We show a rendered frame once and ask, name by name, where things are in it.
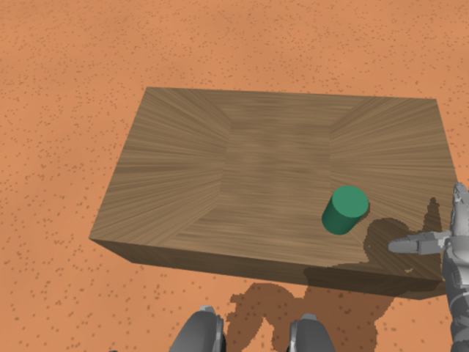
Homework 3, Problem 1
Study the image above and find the can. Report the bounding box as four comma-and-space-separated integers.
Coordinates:
322, 186, 369, 235

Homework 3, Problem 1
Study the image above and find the right robot hand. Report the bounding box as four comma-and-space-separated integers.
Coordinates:
388, 183, 469, 255

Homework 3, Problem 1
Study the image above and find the right robot arm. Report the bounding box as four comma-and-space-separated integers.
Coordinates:
442, 235, 469, 352

